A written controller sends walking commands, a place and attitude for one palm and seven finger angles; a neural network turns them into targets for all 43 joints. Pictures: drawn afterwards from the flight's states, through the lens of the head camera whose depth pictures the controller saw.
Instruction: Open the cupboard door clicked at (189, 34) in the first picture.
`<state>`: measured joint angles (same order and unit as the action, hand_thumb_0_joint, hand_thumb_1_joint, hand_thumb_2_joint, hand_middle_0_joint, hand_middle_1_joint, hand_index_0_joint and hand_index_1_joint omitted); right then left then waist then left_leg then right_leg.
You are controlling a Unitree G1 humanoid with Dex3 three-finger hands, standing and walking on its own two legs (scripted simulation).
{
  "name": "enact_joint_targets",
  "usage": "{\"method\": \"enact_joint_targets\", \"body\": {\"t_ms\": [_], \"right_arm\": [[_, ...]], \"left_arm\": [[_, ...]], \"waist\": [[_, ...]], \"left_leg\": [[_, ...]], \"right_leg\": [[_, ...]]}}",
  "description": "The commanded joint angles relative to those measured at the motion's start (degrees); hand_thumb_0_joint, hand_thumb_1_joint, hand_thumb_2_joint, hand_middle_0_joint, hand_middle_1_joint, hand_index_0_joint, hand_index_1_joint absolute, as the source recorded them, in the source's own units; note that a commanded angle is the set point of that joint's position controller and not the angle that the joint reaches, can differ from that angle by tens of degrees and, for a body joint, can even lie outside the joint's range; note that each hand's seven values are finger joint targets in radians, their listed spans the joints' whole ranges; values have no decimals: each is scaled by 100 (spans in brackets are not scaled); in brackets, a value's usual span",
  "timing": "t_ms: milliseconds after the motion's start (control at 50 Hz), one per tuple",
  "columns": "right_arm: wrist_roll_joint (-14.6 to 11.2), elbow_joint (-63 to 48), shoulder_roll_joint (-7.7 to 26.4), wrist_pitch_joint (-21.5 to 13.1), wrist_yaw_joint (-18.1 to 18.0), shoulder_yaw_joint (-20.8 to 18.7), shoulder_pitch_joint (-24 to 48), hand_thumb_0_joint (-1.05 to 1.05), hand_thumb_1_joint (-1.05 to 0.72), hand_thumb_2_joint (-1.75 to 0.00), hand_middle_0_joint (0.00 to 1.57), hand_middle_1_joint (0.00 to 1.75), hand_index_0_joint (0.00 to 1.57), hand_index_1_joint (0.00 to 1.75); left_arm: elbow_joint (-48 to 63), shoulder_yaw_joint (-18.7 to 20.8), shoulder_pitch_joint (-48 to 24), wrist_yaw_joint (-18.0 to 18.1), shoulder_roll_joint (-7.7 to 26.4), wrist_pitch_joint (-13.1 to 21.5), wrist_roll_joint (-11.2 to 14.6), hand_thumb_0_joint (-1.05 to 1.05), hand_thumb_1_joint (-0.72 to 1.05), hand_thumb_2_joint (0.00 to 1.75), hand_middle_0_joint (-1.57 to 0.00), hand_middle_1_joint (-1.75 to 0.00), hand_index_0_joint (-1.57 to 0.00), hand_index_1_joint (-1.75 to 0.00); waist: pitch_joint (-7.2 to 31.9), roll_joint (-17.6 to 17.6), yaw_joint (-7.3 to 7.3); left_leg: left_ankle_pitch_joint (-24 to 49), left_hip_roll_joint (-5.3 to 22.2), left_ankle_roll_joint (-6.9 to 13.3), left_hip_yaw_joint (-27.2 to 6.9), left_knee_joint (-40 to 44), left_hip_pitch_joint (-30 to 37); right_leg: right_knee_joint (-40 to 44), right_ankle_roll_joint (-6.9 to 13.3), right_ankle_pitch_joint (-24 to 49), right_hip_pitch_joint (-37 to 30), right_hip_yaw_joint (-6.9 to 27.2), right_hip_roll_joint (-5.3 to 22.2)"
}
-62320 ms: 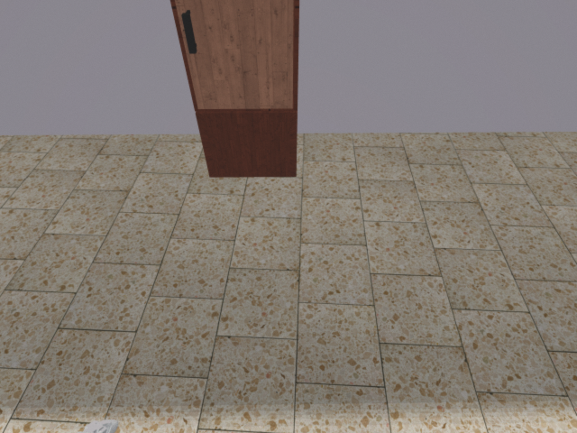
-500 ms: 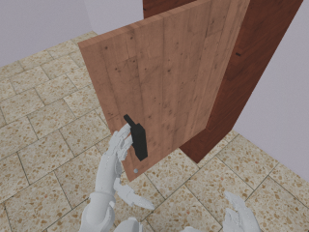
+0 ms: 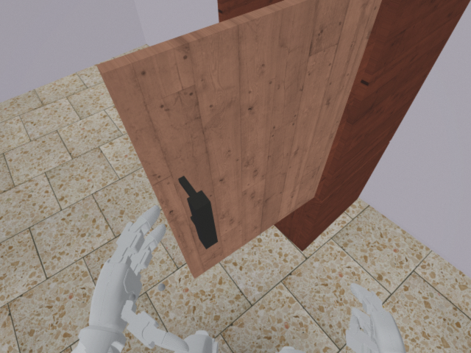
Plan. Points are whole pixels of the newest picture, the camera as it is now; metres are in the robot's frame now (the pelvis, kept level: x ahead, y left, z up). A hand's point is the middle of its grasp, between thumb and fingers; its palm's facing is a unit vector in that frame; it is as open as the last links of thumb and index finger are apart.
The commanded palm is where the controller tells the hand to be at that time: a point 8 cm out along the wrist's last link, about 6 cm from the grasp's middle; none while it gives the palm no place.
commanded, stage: slide the hand sideways off the handle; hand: left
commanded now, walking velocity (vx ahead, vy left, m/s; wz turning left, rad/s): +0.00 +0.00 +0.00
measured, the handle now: (197, 212) +0.33 +0.09 +0.07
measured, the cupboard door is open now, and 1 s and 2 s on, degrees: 84 84 84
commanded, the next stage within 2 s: draw the hand back to the body in 0.14 s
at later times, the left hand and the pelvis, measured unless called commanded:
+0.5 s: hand (120, 287) +0.20 +0.16 +0.10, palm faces -0.06 -1.00 -0.07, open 16.3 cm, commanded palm +0.17 +0.22 +0.11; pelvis +0.00 +0.01 +0.01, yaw +0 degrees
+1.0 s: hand (38, 269) +0.20 +0.24 +0.15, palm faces +0.24 -0.90 -0.36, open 14.3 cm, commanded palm +0.16 +0.29 +0.18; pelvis +0.02 +0.03 +0.06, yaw +0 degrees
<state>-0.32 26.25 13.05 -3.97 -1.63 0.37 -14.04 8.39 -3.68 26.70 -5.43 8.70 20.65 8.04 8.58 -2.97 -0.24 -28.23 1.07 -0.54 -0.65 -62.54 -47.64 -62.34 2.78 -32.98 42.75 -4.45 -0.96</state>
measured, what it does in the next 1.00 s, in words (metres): rises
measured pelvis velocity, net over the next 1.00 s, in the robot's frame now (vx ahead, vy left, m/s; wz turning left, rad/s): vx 0.02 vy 0.03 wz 0.00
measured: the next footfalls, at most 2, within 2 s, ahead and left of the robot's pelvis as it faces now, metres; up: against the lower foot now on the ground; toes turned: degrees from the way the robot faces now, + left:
none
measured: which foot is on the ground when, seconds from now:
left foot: down 0.00-1.00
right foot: down 0.00-1.00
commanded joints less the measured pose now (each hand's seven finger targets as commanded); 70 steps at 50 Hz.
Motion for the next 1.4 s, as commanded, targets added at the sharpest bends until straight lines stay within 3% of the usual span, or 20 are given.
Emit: {"method": "enact_joint_targets", "body": {"t_ms": [0,140,220,260,320,440,620,660,720,740,780,860,940,1060,1100,1160,1220,1260,1320,1380], "right_arm": [[-31,-894,514,-336,-68,-259,320,0,-90,-90,20,30,20,30],[-70,-874,564,-447,-155,-278,377,0,-90,-90,20,30,20,30],[-54,-877,594,-494,-182,-258,379,0,-90,-90,20,30,20,30],[-72,-928,603,-482,-200,-271,382,0,-90,-90,20,30,20,30],[-131,-984,558,-454,-227,-234,378,0,-90,-90,20,30,20,30],[-184,-977,575,-466,-256,-157,435,0,-90,-90,20,30,20,30],[-220,-919,620,-649,-315,-81,442,0,-90,-90,20,30,20,30],[-227,-857,639,-683,-331,-82,465,0,-90,-90,20,30,20,30],[-260,-857,651,-749,-337,-67,478,0,-90,-90,20,30,20,30],[-151,-868,638,-643,-480,-69,499,0,-90,-90,20,30,20,30],[-115,-758,525,-556,-517,8,473,0,-90,-90,20,30,20,30],[-67,-607,589,-426,-535,8,619,0,-90,-90,20,30,20,30],[-49,-494,584,-462,-550,46,677,0,-90,-90,20,30,20,30],[-11,-251,614,-561,-481,38,795,0,-90,-90,20,30,20,30],[0,-208,591,-544,-438,37,813,0,-90,-90,20,30,20,30],[22,-120,610,-504,-396,-5,862,0,-90,-90,20,30,20,30],[15,-104,587,-446,-357,-21,911,0,-90,-90,20,30,20,30],[30,-41,607,-438,-348,-45,929,0,-90,-90,20,30,20,30],[23,-29,603,-427,-319,-56,939,0,-90,-90,20,30,20,30],[25,24,607,-435,-324,-65,979,0,-90,-90,20,30,20,30]], "left_arm": [[1256,525,91,-268,507,455,237,0,-50,30,-15,-30,-15,-30],[1304,650,54,-628,565,566,531,0,-50,30,-15,-30,-15,-30],[1329,578,-234,-623,608,504,484,0,-50,30,-15,-30,-15,-30],[1640,878,-128,-535,923,432,490,0,-50,30,-15,-30,-15,-30],[1809,998,54,-448,949,200,537,0,-50,30,-15,-30,-15,-30],[1698,994,160,-504,892,-212,638,0,-50,30,-15,-30,-15,-30],[2056,1418,24,-746,1193,-406,886,0,-50,30,-15,-30,-15,-30],[2030,1600,79,-794,1296,-485,961,0,-43,33,-15,-30,-15,-30],[2246,1618,91,-922,1303,-614,1010,0,-32,37,-16,-30,-16,-30],[2698,1793,66,-28,2075,-844,121,0,-29,39,-16,-30,-16,-30],[2636,1341,575,661,1379,-1225,-175,0,-22,42,-16,-30,-16,-30],[2613,1587,532,1179,1646,-1468,-443,0,-8,48,-16,-30,-16,-30],[2704,1601,197,1356,1647,-1467,-572,0,6,54,-17,-30,-17,-30],[2679,1949,234,1432,1831,-1456,-626,0,27,63,-18,-30,-18,-30],[2637,1979,264,1402,1752,-1468,-600,0,34,66,-18,-30,-18,-30],[2505,2306,241,1401,1933,-1458,-579,0,44,70,-18,-30,-18,-30],[2599,2432,95,1364,1939,-1440,-551,0,55,75,-19,-30,-19,-30],[2572,2622,33,1377,2077,-1420,-551,0,62,78,-19,-30,-19,-30],[2766,2706,-217,1367,2107,-1390,-536,0,73,82,-19,-30,-19,-30],[2680,2898,-294,1385,2217,-1365,-514,0,83,87,-20,-30,-20,-30]], "waist": [[1033,492,99],[959,458,132],[912,370,167],[1159,215,6],[1125,116,-36],[543,244,46],[422,47,4],[424,124,-27],[479,-153,-54],[433,-155,-338],[56,-162,-168],[-65,139,-163],[-220,-103,-131],[-164,-31,-244],[-319,-53,-243],[-365,170,-294],[-405,-55,-289],[-365,34,-317],[-334,-240,-297],[-495,-126,-316]], "left_leg": [[1419,-204,141,-80,466,704],[1167,-201,143,-111,361,569],[1046,-189,161,-136,352,552],[1179,-189,176,-128,484,747],[1258,-188,179,-119,797,1106],[1024,-169,177,-166,1189,1289],[1230,-147,169,-232,1598,1840],[1348,-147,175,-251,1656,1913],[1553,-140,161,-256,1802,2187],[1523,-94,184,-143,2092,2317],[1467,-72,196,-122,2292,2512],[1645,-39,209,-104,2630,2848],[1856,-19,190,-108,3026,3338],[2828,38,140,-117,3470,3881],[3059,58,111,-95,3590,3981],[3105,57,111,-35,3745,4053],[3234,54,113,31,3847,4206],[3291,46,119,52,3891,4252],[3386,56,103,47,3964,4410],[3328,48,106,42,4033,4384]], "right_leg": [[1067,-322,2745,-653,606,94],[1125,-333,2216,-459,685,99],[1104,-289,1794,-253,629,67],[1138,-240,1792,-490,615,23],[1301,-214,1797,-670,464,-32],[1669,-242,1487,-743,323,-72],[1943,-217,1682,-1056,184,-118],[2018,-212,1819,-1214,180,-132],[2050,-210,2042,-1325,97,-134],[2453,-132,1965,-1476,419,25],[2660,-161,1859,-1548,321,68],[3014,-178,2007,-2013,246,71],[3289,-183,2118,-2278,213,76],[3625,-177,2704,-2987,170,69],[3716,-200,2836,-3072,156,69],[3913,-187,2980,-3332,164,54],[4023,-206,3111,-3428,192,62],[4105,-193,3214,-3565,194,52],[4168,-203,3199,-3591,212,52],[4227,-201,3211,-3626,197,45]]}}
